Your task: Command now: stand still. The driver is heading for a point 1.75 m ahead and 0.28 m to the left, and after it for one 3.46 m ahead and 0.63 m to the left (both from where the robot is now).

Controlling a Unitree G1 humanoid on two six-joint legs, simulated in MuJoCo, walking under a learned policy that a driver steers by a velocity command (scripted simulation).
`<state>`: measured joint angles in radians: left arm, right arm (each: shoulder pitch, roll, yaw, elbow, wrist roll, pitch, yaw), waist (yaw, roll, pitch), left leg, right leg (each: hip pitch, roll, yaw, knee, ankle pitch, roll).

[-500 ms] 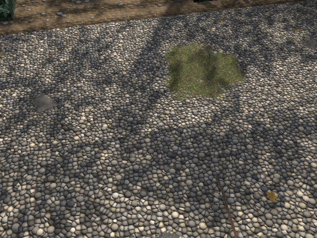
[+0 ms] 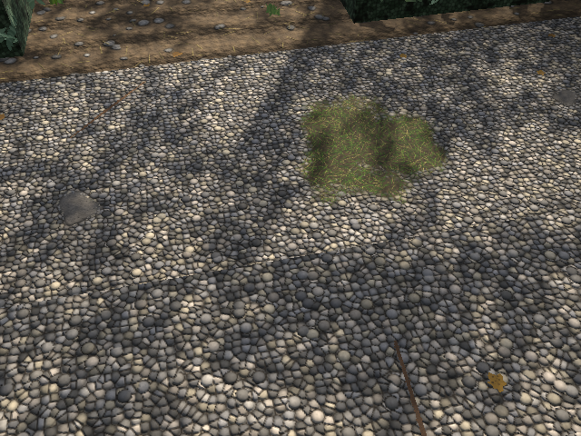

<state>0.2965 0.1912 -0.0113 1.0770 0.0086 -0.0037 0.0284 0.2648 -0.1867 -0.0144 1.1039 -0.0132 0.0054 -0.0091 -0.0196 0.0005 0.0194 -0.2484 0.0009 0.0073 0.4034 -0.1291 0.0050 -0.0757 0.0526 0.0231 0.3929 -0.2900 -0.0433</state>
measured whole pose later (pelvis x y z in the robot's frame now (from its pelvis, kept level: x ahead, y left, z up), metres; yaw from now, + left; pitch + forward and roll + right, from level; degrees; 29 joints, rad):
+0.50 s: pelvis +0.02 +0.00 +0.00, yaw +0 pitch -2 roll +0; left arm 0.35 0.15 -0.02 1.14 0.01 -0.01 0.04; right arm 0.25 -0.15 0.00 1.18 -0.01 0.01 -0.02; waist -0.01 0.00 0.03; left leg -0.24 0.00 0.00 0.44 -0.17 0.00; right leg -0.05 0.05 0.02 0.40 -0.32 -0.05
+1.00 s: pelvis +0.16 +0.06 +0.00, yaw +0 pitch -1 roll +0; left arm 0.30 0.21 0.04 1.04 0.03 -0.05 0.00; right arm 0.35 -0.18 -0.04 1.07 -0.02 -0.07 0.01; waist 0.00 -0.03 0.02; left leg -0.13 -0.06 0.08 0.38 -0.24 0.09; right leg -0.43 -0.04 -0.02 1.04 -0.26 -0.07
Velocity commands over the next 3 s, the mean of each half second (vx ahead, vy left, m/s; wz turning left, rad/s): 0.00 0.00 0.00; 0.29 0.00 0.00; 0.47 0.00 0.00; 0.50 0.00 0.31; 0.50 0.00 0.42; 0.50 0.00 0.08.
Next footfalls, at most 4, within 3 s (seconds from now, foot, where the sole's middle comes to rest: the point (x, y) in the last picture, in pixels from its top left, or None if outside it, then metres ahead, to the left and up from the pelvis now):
0.82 left None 0.17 0.12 -0.78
1.50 right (339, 415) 0.64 -0.11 -0.92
1.98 left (268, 338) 0.87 0.08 -0.92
2.44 right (305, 274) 1.10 -0.04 -0.92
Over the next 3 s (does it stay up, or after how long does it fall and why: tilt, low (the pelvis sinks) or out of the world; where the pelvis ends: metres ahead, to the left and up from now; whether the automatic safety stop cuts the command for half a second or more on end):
stays up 1.29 0.18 -0.28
